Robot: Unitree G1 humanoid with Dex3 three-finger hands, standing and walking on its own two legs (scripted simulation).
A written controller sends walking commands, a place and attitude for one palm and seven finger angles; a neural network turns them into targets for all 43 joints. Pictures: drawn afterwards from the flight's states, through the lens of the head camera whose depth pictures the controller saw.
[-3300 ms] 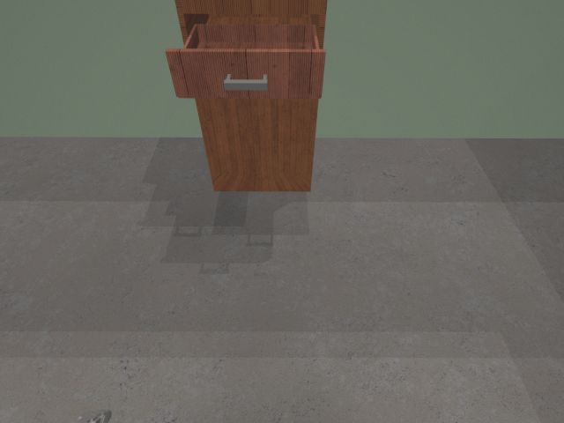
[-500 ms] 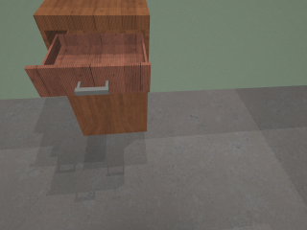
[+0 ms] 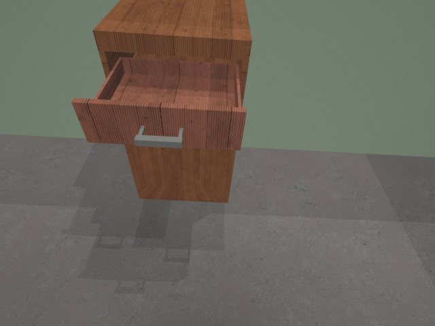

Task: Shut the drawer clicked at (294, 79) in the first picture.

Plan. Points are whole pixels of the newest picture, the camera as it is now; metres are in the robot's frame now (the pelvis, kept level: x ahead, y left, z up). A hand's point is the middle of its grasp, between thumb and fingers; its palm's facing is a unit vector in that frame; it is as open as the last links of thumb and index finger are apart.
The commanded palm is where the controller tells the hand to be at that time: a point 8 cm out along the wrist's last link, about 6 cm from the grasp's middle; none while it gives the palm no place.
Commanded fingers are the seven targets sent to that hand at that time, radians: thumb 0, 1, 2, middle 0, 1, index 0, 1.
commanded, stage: take the last steps up to it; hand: left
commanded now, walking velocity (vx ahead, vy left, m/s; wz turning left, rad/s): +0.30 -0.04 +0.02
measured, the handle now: (160, 136) +0.57 +0.19 +0.00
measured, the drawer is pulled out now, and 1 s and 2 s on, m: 0.29 0.29 0.29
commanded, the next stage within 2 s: come to a stop and stand still in 0.66 s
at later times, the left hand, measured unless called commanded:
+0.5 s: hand out of the picture +0.13 +0.11 -0.16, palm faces +0.11 -0.98 -0.18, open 7.3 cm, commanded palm none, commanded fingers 0.00 0.90 0.90 -0.20 -0.30 -0.20 -0.30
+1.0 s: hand (145, 297) +0.22 +0.17 -0.18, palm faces +0.10 -0.98 -0.17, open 7.4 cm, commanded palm none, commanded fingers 0.00 0.90 0.90 -0.20 -0.30 -0.20 -0.30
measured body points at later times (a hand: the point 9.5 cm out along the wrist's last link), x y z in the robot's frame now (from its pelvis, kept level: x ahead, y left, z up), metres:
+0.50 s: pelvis +0.13 -0.06 +0.01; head +0.14 -0.07 +0.46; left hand +0.12 +0.16 -0.15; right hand +0.15 -0.29 -0.16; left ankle +0.11 +0.07 -0.66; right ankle +0.14 -0.14 -0.73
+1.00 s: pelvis +0.23 +0.00 +0.01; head +0.26 +0.03 +0.46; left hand +0.22 +0.22 -0.17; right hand +0.33 -0.23 -0.13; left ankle +0.26 +0.07 -0.73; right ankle +0.22 -0.16 -0.68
